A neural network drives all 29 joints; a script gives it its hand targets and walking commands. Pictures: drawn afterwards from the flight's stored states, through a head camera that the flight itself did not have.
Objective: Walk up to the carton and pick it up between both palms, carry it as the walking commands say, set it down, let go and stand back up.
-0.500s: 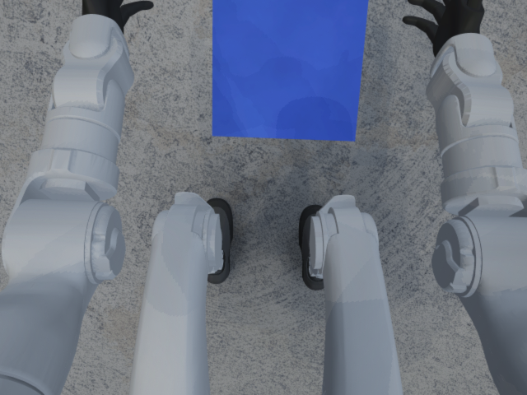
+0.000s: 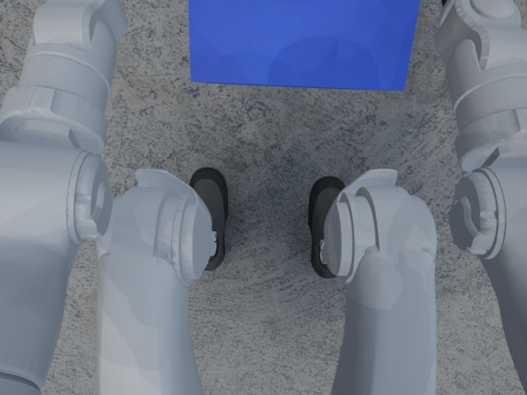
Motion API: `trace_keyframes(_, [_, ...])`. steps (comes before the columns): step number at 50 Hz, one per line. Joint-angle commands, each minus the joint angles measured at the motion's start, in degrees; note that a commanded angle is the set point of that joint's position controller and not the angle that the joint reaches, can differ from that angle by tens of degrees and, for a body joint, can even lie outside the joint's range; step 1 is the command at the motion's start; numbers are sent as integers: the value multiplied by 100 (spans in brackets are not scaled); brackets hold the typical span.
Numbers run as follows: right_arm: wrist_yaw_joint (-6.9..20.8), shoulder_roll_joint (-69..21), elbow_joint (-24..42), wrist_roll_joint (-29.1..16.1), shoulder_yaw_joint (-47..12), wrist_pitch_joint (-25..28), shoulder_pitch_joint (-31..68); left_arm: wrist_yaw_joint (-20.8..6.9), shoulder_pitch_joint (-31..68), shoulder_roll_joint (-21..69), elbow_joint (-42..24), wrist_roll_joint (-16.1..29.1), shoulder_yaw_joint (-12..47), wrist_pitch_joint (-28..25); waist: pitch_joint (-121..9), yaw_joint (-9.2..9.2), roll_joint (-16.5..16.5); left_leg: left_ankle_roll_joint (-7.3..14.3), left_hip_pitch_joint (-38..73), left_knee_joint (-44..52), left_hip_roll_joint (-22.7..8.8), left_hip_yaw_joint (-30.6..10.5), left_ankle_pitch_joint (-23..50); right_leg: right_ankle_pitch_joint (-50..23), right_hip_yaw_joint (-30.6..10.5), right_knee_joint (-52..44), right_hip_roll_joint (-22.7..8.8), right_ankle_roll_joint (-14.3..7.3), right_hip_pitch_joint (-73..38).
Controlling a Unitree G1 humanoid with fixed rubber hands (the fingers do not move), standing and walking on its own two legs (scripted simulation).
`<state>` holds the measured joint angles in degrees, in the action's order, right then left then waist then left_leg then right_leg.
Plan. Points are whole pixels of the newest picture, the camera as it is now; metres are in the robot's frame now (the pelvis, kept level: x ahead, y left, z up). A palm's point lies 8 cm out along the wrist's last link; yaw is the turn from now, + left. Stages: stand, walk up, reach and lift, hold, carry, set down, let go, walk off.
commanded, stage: reach and lift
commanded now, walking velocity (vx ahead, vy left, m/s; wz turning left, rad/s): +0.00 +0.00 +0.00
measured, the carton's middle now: out of the picture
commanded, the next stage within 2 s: none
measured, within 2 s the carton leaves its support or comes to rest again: leaves its support in 1.62 s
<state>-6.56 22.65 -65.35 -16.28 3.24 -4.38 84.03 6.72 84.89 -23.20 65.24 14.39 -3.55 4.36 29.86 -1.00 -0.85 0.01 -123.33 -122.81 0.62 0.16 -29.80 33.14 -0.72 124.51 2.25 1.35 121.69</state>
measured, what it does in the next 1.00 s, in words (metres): stands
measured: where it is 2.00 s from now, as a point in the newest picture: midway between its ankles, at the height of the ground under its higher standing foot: (266, 239)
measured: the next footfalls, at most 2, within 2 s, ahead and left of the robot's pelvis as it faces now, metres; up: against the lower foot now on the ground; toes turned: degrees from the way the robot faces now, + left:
none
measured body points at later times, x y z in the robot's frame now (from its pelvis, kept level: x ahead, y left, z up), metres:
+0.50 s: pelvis +0.01 +0.00 -0.01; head +0.39 -0.01 +0.22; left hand +0.56 +0.17 -0.21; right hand +0.55 -0.19 -0.21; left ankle +0.13 +0.12 -0.35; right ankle +0.12 -0.12 -0.35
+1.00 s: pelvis +0.00 +0.00 -0.01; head +0.39 -0.02 +0.21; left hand +0.57 +0.13 -0.21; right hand +0.55 -0.18 -0.21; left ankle +0.13 +0.12 -0.35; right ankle +0.12 -0.12 -0.35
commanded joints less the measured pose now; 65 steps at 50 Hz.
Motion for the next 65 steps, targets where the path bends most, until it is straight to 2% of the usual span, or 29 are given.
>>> trace_keyframes(1, [4, 767, 451, -44, 106, 241, 1606, -20, 1710, -817, -405, -2, -29, -236, -8376, -87, -109, -120, 3761, 601, -54, 13, 1316, -1175, 180, -994, -186, 78, -2381])
trace_keyframes(2, [-3, 692, 586, -81, -19, 263, 1670, -29, 1744, -743, -519, 132, 47, -251, -8602, -91, 20, -97, 3814, 562, -31, -3, 1420, -1288, 172, -992, -178, 80, -2583])
trace_keyframes(5, [-74, 826, 742, -89, 38, 280, 1677, 45, 1942, -931, -775, 113, 63, -289, -9079, -152, -45, -99, 4042, 462, -29, 16, 1622, -1518, 215, -854, -192, 83, -2751])
trace_keyframes(10, [-101, 769, 911, -126, -2, 288, 1567, 40, 1669, -861, -693, 182, 129, -301, -9060, -108, -86, -123, 3975, 345, -12, 117, 1678, -1610, 185, -823, -144, 82, -2867])
trace_keyframes(11, [-98, 624, 587, -99, 2, 252, 1379, 33, 1562, -744, -599, 206, 207, -293, -8775, -140, -77, -117, 3788, 412, -3, 59, 1671, -1646, 192, -814, -132, 77, -2709])
trace_keyframes(13, [-93, 640, 738, -63, 45, 291, 1383, 20, 1479, -706, -554, 202, 190, -295, -8757, -196, -3, -106, 3762, 406, -4, 51, 1663, -1618, 237, -804, -117, 94, -2643])
trace_keyframes(14, [-83, 660, 919, -92, 30, 303, 1362, 29, 1464, -749, -742, 164, 125, -317, -8862, -87, 8, -98, 3795, 382, 4, 30, 1821, -1769, 178, -786, -97, 85, -2713])
trace_keyframes(15, [-96, 688, 770, -33, 71, 296, 1341, 29, 1438, -679, -596, 214, 174, -301, -8751, -148, 1, -122, 3618, 389, 7, 52, 1734, -1753, 193, -799, -87, 79, -2748])
trace_keyframes(18, [-93, 597, 868, -114, -2, 297, 1362, 19, 1503, -731, -773, 188, 125, -339, -8824, -40, -34, -103, 3641, 394, 10, 50, 1775, -1774, 133, -792, -69, 73, -2766])
trace_keyframes(20, [-116, 609, 942, -51, 23, 311, 1460, 5, 1435, -627, -569, 245, 163, -312, -8826, -115, 116, -71, 3598, 398, 35, 46, 1808, -1795, 187, -775, -41, 91, -2825])
trace_keyframes(22, [-64, 365, 807, -128, -105, 287, 1358, -15, 1402, -622, -493, 159, 110, -328, -8488, 9, 45, -75, 3507, 444, 11, 52, 1654, -1641, 152, -842, -48, 92, -2613])
trace_keyframes(25, [-71, 257, 654, -83, -70, 276, 1404, -13, 1477, -637, -389, 85, 59, -349, -8413, 41, 72, -74, 3486, 458, 20, 36, 1671, -1614, 141, -841, -28, 119, -2538])
trace_keyframes(26, [-90, 389, 751, -56, -67, 314, 1445, -11, 1550, -508, -518, 166, 168, -351, -8617, -100, 24, -100, 3640, 436, 24, 13, 1718, -1666, 168, -824, -34, 91, -2635])
trace_keyframes(28, [-117, 323, 736, -80, -92, 318, 1511, 18, 1563, -569, -454, 92, 76, -365, -8560, 11, 15, -90, 3552, 452, 48, 88, 1685, -1657, 148, -874, -6, 103, -2667])
trace_keyframes(32, [-138, 175, 661, -47, -207, 325, 1640, 11, 1695, -299, -332, 166, 249, -360, -8363, -110, 44, -108, 3420, 494, 67, 62, 1490, -1469, 153, -924, -8, 87, -2615])
trace_keyframes(35, [-133, 28, 649, -60, -245, 354, 1730, 58, 1866, -224, -471, 122, 299, -404, -8502, -51, -70, -123, 3568, 505, 92, 68, 1594, -1585, 149, -904, 29, 79, -2628])
trace_keyframes(38, [-109, -224, 694, -129, -445, 369, 1881, 92, 1936, -58, -384, 101, 306, -422, -8428, 52, 69, -88, 3583, 597, 119, 48, 1540, -1478, 166, -940, 41, 100, -2587])
trace_keyframes(39, [-111, -333, 727, -215, -501, 381, 1944, 106, 1841, -32, -324, 39, 275, -420, -8449, 205, 7, -78, 3514, 608, 123, 76, 1546, -1511, 141, -967, 52, 114, -2580])
trace_keyframes(41, [-103, -354, 716, -220, -533, 387, 1943, 111, 1856, 47, -219, -35, 268, -430, -8395, 248, -47, -94, 3519, 590, 115, 94, 1589, -1533, 139, -937, 89, 113, -2561])
trace_keyframes(45, [-68, -696, 679, -195, -671, 395, 1999, 101, 1850, 329, -123, -36, 233, -466, -8374, 267, 204, -63, 3460, 654, 154, 64, 1605, -1577, 137, -952, 116, 136, -2695])
trace_keyframes(48, [-19, -1065, 738, -347, -884, 410, 2139, 82, 2014, 551, -241, -63, 317, -528, -8358, 453, 217, -42, 3351, 640, 169, 160, 1588, -1571, 60, -1001, 156, 126, -2744])
trace_keyframes(52, [158, -1917, 900, -325, -1090, 399, 2642, -148, 2356, 1513, -317, -30, 584, -500, -8196, 446, 212, -29, 3156, 625, 221, 151, 1585, -1643, 48, -975, 227, 110, -2707])
trace_keyframes(53, [255, -2320, 1050, -295, -1180, 395, 2854, -267, 2586, 2017, -367, 32, 746, -466, -8340, 365, 233, -26, 3210, 581, 240, 132, 1630, -1701, 66, -945, 261, 91, -2773])
trace_keyframes(54, [342, -2691, 915, -265, -1188, 326, 2916, -361, 2546, 2288, -193, -57, 695, -433, -8192, 464, 227, -13, 3117, 575, 262, 175, 1504, -1567, 73, -947, 269, 112, -2753])
trace_keyframes(56, [637, -3785, 1004, -238, -1376, 249, 3187, -639, 2912, 3217, -300, -157, 855, -365, -8068, 556, 217, 12, 2972, 548, 296, 171, 1430, -1528, 61, -879, 336, 67, -2649])
trace_keyframes(58, [930, -4679, 1041, -94, -1365, 154, 3561, -949, 3185, 4290, -369, -299, 917, -221, -7774, 490, 177, 26, 2810, 553, 350, 186, 1214, -1348, 132, -841, 380, 43, -2530])
trace_keyframes(59, [1056, -4976, 1077, -77, -1347, 73, 3684, -1068, 3143, 4524, -397, -379, 821, -136, -7664, 574, 171, 57, 2717, 459, 358, 238, 1152, -1266, 98, -830, 381, 32, -2455])
trace_keyframes(60, [1155, -5124, 1098, 43, -1256, 30, 3675, -1177, 3192, 4750, -518, -420, 769, -49, -7615, 457, 171, 66, 2693, 443, 379, 245, 1109, -1241, 160, -802, 403, 19, -2339])
trace_keyframes(65, [1475, -5699, 1346, 100, -1218, -120, 3702, -1397, 2990, 5480, -783, -439, 773, 144, -7432, 424, 48, 101, 2723, 289, 431, 322, 1344, -1310, 213, -713, 437, -15, -2099])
